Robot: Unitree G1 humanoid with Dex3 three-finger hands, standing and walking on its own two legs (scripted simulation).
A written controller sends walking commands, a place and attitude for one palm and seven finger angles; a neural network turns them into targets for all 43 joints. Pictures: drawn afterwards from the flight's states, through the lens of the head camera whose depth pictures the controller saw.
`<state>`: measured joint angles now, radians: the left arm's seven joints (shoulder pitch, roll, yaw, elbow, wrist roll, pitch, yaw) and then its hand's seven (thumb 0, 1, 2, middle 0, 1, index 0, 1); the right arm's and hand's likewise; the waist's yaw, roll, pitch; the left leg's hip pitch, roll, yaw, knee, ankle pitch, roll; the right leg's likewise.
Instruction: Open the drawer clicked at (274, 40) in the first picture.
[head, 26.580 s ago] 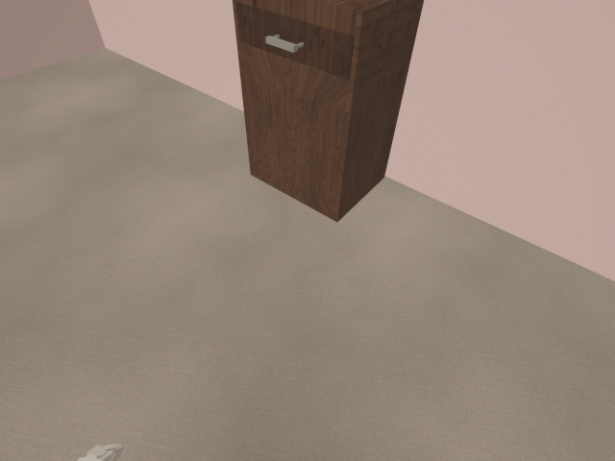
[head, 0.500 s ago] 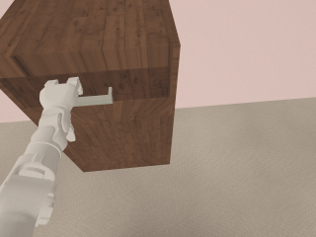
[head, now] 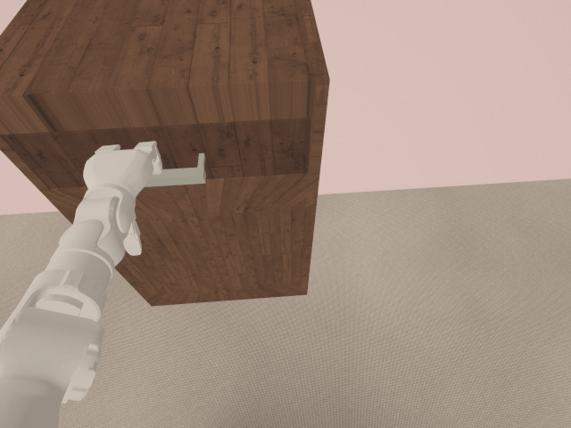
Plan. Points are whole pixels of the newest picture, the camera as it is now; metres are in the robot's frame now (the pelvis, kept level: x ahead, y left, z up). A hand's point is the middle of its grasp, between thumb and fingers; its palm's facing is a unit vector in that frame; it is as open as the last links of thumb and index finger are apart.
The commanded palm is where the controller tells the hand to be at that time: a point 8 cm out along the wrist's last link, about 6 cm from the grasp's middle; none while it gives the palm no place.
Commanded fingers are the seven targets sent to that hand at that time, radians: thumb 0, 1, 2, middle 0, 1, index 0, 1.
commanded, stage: re-aim the fingers above the handle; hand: left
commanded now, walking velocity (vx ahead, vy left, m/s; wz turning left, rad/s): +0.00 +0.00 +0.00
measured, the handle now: (169, 168) +0.55 +0.21 +0.00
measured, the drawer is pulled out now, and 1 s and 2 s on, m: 0.00 0.00 0.00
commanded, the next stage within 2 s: lower the fingers behind the handle in 0.28 s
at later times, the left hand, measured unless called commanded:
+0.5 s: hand (143, 206) +0.44 +0.22 +0.03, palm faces -0.21 -0.04 -0.98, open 13.8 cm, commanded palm +0.44 +0.22 +0.10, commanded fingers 0.00 -0.50 0.30 -0.30 -1.20 -0.30 -1.20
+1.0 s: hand (161, 199) +0.46 +0.20 +0.03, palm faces -0.11 -0.03 -0.99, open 13.9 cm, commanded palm +0.44 +0.21 +0.06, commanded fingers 0.00 -0.50 0.30 -0.30 -1.20 -0.30 -1.20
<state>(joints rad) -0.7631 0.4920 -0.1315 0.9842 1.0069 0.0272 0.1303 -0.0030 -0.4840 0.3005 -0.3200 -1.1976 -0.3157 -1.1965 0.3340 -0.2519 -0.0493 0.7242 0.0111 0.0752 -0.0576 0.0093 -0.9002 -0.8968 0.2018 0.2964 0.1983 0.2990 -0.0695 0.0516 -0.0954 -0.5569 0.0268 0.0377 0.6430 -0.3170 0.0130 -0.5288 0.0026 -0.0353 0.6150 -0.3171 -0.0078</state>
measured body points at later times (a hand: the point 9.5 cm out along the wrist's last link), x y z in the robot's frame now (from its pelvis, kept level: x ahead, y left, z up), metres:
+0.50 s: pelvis +0.00 +0.01 +0.00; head +0.06 +0.00 +0.45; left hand +0.44 +0.22 +0.09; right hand +0.05 -0.26 -0.13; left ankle -0.01 +0.11 -0.72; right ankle -0.02 -0.12 -0.72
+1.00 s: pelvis -0.01 +0.01 -0.01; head +0.06 +0.00 +0.43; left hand +0.46 +0.20 +0.08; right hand +0.01 -0.26 -0.14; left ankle -0.01 +0.11 -0.72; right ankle -0.02 -0.12 -0.72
